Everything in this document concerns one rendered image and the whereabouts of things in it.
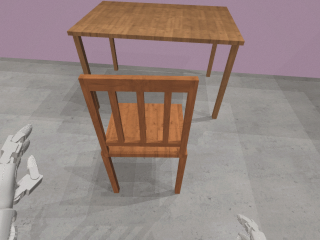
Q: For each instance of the table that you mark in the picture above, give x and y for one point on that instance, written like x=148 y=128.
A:
x=161 y=22

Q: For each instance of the robot right hand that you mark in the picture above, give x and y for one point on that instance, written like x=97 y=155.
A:
x=251 y=228

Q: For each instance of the robot left hand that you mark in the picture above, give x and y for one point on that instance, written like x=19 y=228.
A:
x=11 y=153

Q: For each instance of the left robot forearm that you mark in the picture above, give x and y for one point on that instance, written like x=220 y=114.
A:
x=8 y=229

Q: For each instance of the chair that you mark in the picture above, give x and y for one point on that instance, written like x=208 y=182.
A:
x=144 y=130

